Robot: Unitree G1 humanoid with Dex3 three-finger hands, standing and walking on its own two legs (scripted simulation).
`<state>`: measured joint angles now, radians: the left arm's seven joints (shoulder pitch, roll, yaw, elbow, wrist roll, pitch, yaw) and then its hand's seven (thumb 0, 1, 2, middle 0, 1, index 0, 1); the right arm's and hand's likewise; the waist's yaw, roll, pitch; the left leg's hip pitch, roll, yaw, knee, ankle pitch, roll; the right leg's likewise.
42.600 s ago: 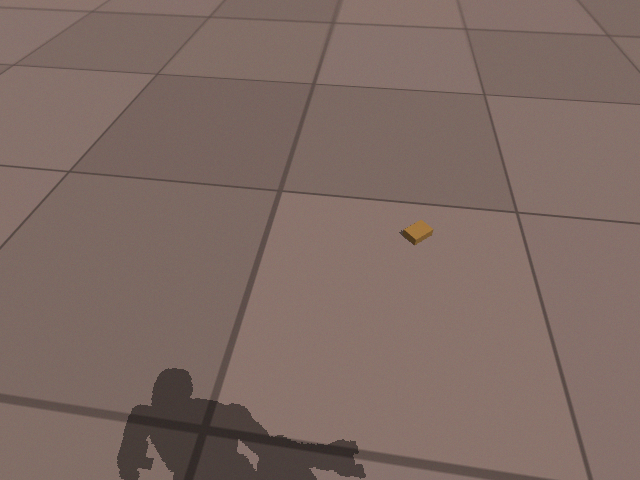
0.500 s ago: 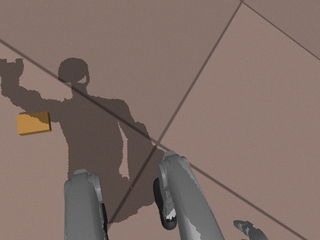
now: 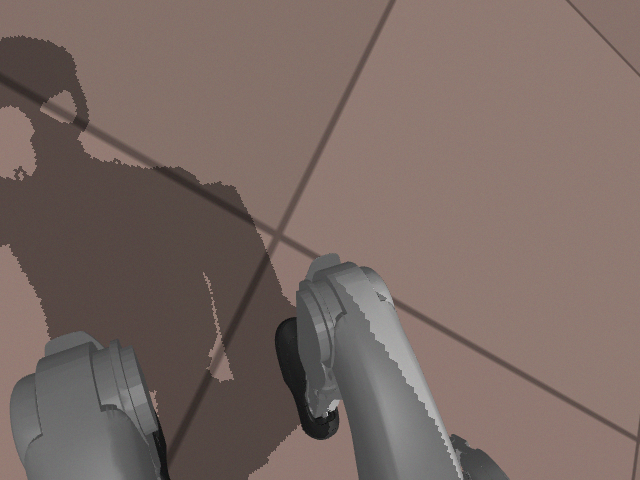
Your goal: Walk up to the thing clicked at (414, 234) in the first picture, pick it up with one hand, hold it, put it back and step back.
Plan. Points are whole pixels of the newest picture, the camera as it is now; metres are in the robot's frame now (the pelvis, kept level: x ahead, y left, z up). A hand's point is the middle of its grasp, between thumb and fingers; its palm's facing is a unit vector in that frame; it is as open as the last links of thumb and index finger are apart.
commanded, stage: approach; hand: left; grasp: from above
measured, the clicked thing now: out of the picture +0.51 +0.35 -0.31
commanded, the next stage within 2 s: rest palm in 0.72 s
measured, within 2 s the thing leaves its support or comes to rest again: neither
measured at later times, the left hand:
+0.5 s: hand out of the picture +0.50 +0.37 -0.19, palm faces -0.42 -0.06 -0.90, open 14.0 cm
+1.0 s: hand out of the picture +0.49 +0.36 -0.19, palm faces -0.41 -0.05 -0.91, open 13.7 cm
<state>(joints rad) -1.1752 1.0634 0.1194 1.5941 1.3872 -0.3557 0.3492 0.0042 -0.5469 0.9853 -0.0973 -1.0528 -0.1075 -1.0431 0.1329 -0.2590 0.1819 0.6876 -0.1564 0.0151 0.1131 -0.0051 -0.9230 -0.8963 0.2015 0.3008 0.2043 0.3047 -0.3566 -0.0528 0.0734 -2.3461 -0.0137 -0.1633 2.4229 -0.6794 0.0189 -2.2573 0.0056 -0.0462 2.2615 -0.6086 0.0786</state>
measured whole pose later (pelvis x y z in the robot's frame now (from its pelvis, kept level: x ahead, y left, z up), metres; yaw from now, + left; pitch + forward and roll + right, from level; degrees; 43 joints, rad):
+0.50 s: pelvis +0.01 +0.00 -0.01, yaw -3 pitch +32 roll -15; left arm -1.02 1.10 0.21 1.38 1.29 -0.23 0.28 0.01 -0.51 0.95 -0.13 -0.99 -0.14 -0.98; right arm 0.17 -0.33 0.18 0.59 -0.16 -0.01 0.14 0.00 -0.92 -0.90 0.20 0.30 0.20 0.30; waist -0.34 -0.05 0.11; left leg -2.35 -0.01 -0.22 2.49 -0.72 0.01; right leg -2.25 0.02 -0.09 2.29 -0.63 0.07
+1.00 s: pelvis +0.00 +0.00 -0.02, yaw -2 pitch +30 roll -15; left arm -1.16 1.09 0.09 1.64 1.43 -0.33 0.43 0.00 -0.47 0.95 -0.14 -1.00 -0.15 -0.99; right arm 0.12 -0.31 0.22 0.63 -0.18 -0.01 0.13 -0.01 -0.92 -0.90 0.20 0.30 0.20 0.30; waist -0.36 -0.08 0.06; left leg -2.36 -0.02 -0.20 2.50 -0.69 0.03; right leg -2.25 0.02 -0.08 2.31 -0.61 0.06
